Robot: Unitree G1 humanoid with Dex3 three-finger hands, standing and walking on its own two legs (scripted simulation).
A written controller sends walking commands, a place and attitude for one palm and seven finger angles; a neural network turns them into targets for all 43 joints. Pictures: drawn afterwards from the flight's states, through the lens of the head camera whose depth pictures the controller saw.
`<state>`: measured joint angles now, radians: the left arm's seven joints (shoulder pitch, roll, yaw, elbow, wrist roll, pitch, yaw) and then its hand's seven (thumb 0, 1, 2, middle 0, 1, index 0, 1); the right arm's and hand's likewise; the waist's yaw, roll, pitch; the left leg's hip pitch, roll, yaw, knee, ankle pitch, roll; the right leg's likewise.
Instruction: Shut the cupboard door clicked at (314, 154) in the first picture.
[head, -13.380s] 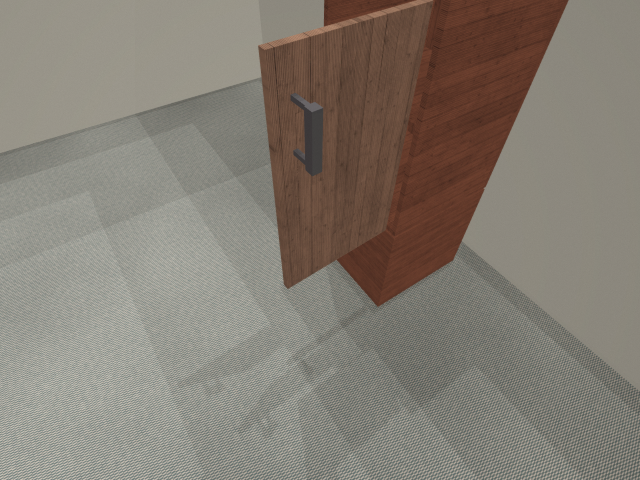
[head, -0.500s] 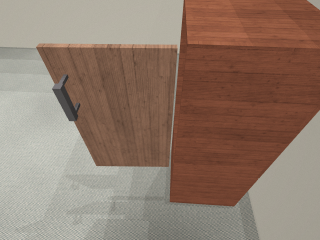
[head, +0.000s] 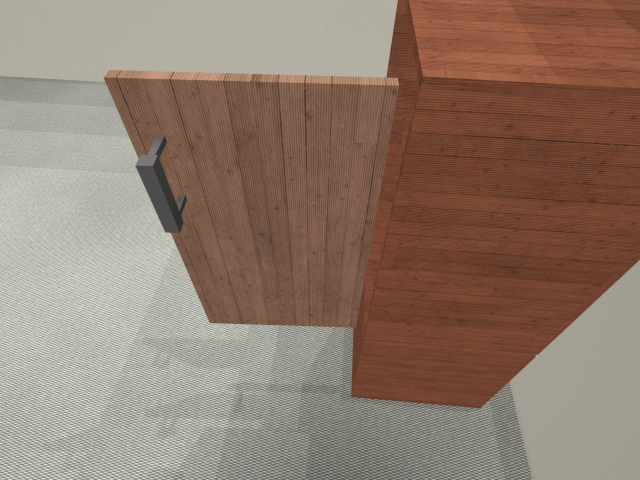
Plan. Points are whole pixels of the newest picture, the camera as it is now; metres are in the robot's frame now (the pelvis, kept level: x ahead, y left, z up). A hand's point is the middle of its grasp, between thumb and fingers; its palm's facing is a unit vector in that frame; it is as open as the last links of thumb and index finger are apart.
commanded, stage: come to a stop and stand still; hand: left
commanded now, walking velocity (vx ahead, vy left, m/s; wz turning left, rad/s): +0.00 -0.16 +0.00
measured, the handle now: (166, 185) +0.45 +0.25 +0.11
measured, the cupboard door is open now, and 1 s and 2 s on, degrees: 93 93 93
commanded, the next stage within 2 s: look again from close up in 1.00 s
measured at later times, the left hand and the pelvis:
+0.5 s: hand out of the picture +0.01 +0.15 -0.16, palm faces +0.02 -0.98 -0.22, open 7.3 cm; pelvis +0.01 -0.03 +0.01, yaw -1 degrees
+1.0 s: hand out of the picture -0.01 +0.12 -0.17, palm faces +0.05 -0.98 -0.19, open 7.3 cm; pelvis -0.01 -0.05 +0.01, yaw +0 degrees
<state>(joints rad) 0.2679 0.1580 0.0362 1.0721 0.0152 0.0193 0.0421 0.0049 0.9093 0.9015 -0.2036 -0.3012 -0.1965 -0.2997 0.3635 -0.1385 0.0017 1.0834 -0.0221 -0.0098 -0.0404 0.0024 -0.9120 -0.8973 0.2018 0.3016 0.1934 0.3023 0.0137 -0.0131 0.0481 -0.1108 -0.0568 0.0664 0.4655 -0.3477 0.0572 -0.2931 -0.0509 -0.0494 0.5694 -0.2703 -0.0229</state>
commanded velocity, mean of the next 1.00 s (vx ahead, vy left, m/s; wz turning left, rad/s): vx -0.02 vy -0.02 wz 0.00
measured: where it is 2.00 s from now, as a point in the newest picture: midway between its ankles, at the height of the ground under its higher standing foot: outside the picture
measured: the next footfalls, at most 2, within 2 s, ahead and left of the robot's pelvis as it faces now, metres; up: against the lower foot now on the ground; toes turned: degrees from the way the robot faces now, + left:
none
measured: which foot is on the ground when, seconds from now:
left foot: down 0.00-1.00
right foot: down 0.00-1.00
